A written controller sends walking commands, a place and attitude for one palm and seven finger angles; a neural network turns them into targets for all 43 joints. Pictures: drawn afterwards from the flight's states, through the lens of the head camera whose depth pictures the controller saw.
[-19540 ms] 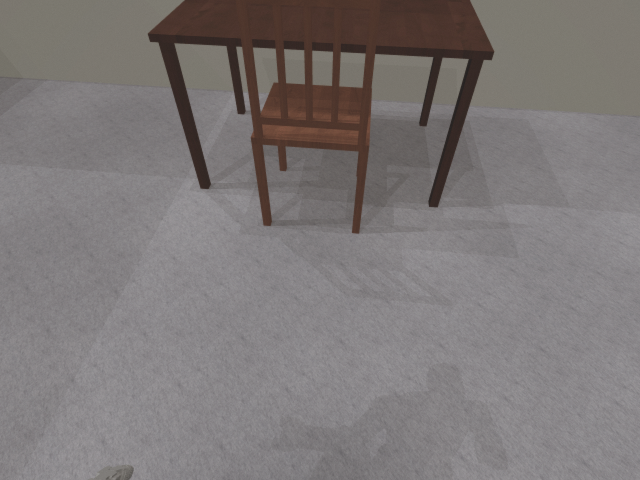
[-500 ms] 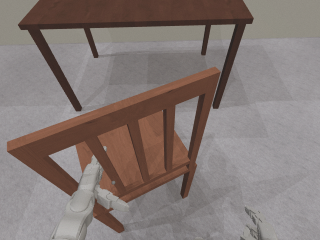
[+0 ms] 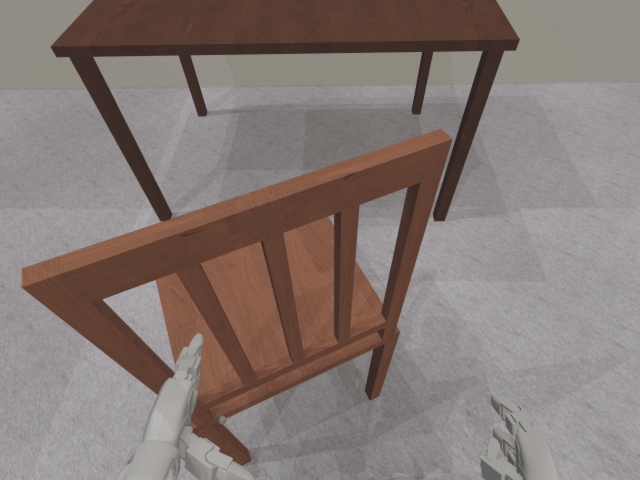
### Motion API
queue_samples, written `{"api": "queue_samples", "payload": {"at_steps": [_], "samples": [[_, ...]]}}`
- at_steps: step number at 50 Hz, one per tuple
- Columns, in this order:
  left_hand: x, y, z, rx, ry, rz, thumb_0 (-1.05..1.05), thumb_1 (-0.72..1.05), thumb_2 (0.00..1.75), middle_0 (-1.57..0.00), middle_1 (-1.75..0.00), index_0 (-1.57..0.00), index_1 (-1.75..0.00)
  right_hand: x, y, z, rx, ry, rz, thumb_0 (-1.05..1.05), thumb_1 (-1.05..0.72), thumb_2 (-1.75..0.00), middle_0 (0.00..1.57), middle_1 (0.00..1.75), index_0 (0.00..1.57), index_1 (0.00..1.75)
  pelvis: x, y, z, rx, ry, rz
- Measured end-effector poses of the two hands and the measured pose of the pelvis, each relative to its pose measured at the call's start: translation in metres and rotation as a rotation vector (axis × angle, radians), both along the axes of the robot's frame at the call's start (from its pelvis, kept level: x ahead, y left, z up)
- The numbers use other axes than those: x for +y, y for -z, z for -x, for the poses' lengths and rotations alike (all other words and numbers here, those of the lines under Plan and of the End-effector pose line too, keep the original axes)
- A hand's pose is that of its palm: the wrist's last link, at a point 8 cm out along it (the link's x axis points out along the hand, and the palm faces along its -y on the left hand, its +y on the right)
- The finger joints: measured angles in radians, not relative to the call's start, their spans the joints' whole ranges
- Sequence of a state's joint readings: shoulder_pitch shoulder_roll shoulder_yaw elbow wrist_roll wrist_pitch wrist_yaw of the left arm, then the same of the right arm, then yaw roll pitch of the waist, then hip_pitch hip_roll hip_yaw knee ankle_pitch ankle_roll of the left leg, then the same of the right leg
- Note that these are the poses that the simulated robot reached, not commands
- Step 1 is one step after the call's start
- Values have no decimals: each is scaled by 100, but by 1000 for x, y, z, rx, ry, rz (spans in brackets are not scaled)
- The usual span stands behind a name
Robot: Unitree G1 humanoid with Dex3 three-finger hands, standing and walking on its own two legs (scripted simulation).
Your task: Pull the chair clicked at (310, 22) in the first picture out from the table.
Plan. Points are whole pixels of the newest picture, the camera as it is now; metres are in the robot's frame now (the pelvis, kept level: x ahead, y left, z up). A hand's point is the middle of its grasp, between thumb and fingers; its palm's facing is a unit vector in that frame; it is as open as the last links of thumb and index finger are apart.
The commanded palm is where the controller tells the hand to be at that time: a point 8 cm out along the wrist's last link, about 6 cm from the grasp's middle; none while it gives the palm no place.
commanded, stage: draw the fingers out of the gap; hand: left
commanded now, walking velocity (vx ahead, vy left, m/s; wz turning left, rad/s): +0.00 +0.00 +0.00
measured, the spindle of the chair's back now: (287, 309) +0.34 +0.05 -0.01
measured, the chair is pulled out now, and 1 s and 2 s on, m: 0.58 0.58 0.58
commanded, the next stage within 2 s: draw the hand back to the body in 0.32 s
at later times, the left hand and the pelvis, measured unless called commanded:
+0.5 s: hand (201, 479) +0.14 +0.14 -0.02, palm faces -0.01 -0.99 -0.11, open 17.4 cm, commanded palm +0.12 +0.20 +0.01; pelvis +0.00 +0.01 -0.01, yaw +0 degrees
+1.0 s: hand (123, 477) +0.14 +0.18 +0.07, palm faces +0.01 -0.98 -0.19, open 16.8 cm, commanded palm +0.11 +0.25 +0.10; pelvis -0.03 +0.01 -0.01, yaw +0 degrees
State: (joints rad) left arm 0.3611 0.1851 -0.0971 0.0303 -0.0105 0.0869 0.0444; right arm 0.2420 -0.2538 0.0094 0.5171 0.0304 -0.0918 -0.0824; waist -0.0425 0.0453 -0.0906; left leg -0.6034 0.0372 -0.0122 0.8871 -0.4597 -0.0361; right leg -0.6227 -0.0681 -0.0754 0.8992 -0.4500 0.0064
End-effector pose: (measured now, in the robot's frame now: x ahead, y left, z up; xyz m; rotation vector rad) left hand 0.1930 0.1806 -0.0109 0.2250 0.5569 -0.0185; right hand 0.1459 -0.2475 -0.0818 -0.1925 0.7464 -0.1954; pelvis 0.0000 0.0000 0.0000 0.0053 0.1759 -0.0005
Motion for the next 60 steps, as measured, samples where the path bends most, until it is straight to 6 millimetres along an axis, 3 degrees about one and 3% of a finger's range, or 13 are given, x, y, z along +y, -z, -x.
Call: {"api": "queue_samples", "payload": {"at_steps": [10, 24, 30, 41, 48, 54, 60], "samples": [[3, -3, 19, 8, -5, 16, -2, -53, 21, -3, -1, 0, 0, 11, -6, -14, -59, -7, -11, 2, -90, -90, 20, 30, 20, 30, 3, 3, -1, 3, -2, 5], [10, -7, 66, 35, -53, 58, -2, -53, 21, -1, 0, -1, -1, 17, -5, -21, -88, 16, 2, 2, -90, -90, 20, 30, 20, 30, 10, 11, -2, 21, -9, 17], [17, -26, 70, -188, -122, 197, -2, -53, 21, -1, 0, -2, -1, 23, 2, -21, -109, -9, 2, 2, -90, -90, 20, 30, 20, 30, 11, 20, 3, 30, -14, 25], [41, -64, 75, -473, -13, 142, -2, -54, 21, -1, 0, -4, -2, 36, 22, -12, -109, -33, -66, 2, -90, -90, 20, 30, 20, 30, 10, 31, 24, 11, -13, 35], [51, -84, 77, -446, -11, 135, -2, -51, 22, -1, -1, -7, -4, 37, 6, -3, -142, -20, -70, 2, -90, -90, 20, 30, 20, 30, 9, 17, 27, -31, -15, 33], [65, -112, 78, -356, -87, -136, -2, -38, 28, -3, -3, -15, -10, 32, -15, -1, -131, -9, -31, 2, -90, -90, 20, 30, 20, 30, 8, -4, 21, -105, -5, 27], [90, -148, 71, -430, -244, -263, -2, -19, 38, -6, -7, -12, -11, 29, -28, -6, -116, -13, -21, 2, -90, -90, 20, 30, 20, 30, 9, -22, 12, -167, 0, 19]]}}
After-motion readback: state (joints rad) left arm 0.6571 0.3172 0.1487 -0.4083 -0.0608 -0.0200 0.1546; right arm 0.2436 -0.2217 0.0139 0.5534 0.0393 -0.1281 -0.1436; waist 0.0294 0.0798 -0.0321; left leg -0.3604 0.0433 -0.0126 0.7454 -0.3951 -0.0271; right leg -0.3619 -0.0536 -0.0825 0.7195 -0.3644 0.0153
